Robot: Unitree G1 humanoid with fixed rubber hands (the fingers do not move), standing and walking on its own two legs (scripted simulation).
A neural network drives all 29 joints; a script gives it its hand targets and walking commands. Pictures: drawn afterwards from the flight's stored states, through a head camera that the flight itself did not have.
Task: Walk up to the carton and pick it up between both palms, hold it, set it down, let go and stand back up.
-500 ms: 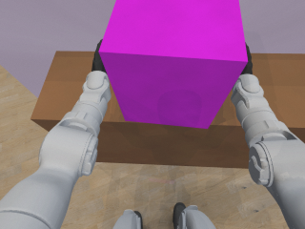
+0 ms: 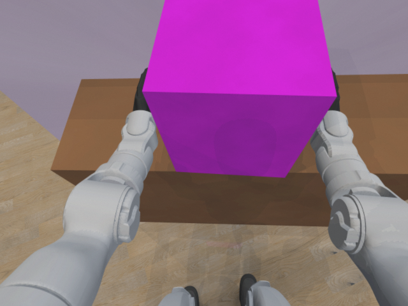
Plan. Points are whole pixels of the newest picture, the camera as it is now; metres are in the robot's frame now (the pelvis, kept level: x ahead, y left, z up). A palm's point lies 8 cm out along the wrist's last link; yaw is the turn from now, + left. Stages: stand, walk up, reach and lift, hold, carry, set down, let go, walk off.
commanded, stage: reach and lift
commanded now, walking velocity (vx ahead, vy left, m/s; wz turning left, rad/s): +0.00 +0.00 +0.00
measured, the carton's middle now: (233, 94) +0.50 -0.04 +0.04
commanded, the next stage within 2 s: none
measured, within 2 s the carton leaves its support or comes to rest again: neither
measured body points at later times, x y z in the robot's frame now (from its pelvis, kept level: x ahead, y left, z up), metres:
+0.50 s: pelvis +0.03 +0.00 +0.02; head +0.16 -0.01 +0.45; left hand +0.49 +0.14 +0.04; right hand +0.47 -0.21 +0.04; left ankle +0.00 +0.13 -0.71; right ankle +0.04 -0.10 -0.71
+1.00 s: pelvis +0.02 +0.01 +0.02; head +0.17 +0.00 +0.44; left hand +0.49 +0.14 +0.04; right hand +0.47 -0.21 +0.04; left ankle +0.00 +0.13 -0.71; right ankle +0.04 -0.10 -0.71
